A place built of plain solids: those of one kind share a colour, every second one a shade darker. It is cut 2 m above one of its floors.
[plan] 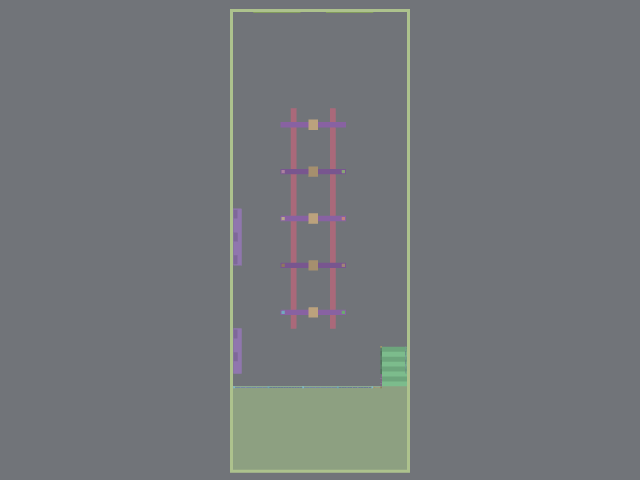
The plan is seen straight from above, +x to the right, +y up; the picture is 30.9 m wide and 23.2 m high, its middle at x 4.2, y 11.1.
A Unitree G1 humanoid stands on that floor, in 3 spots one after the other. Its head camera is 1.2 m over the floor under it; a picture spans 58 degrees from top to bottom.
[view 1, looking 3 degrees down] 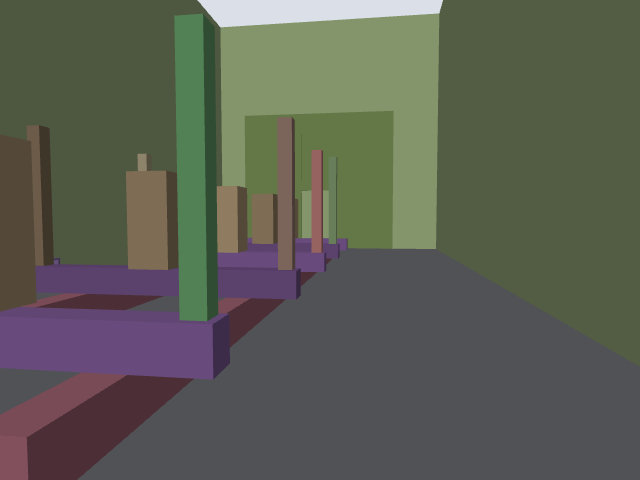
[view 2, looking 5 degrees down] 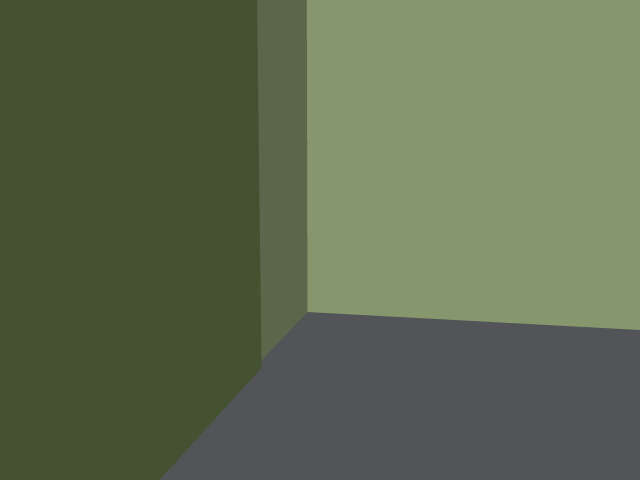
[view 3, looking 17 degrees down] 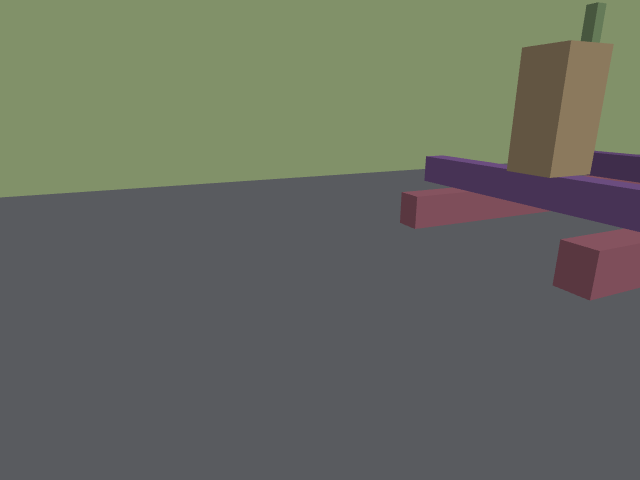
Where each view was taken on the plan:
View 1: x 6.33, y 5.33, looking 98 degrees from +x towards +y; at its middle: shore2e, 6.80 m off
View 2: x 3.87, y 21.02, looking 12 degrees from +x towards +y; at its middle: wall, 4.65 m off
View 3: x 1.15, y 20.12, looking -24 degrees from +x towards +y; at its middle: ground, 4.10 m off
